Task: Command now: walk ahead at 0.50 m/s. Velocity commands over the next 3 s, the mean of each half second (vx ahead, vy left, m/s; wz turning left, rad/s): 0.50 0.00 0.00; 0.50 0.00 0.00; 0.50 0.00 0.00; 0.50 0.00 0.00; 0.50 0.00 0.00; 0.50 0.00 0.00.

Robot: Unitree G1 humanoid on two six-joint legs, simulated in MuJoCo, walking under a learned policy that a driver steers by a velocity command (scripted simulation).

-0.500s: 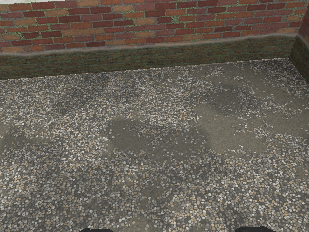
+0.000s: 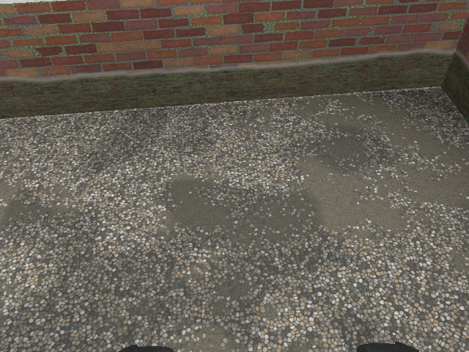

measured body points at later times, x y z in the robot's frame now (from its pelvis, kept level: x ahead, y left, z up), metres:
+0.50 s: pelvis +0.00 +0.00 +0.00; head -0.01 +0.00 +0.45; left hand +0.20 +0.19 -0.07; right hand +0.21 -0.19 -0.08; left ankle -0.01 +0.13 -0.72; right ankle +0.00 -0.07 -0.72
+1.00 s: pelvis +0.00 +0.00 +0.00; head -0.01 -0.01 +0.45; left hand +0.20 +0.19 -0.07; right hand +0.21 -0.19 -0.08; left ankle -0.01 +0.13 -0.72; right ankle +0.00 -0.07 -0.72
